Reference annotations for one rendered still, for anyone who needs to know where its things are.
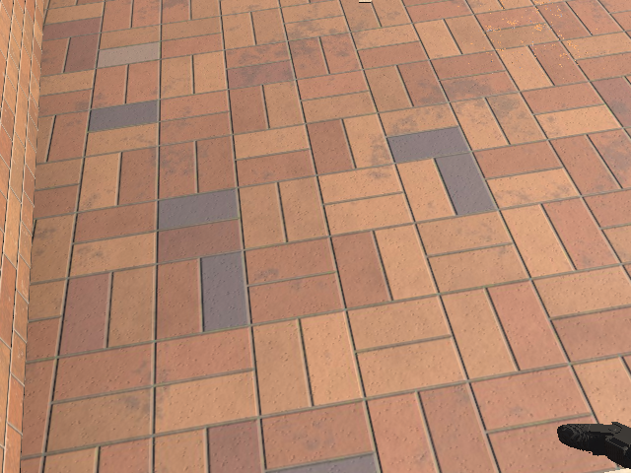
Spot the robot right hand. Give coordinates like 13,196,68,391
557,422,631,469

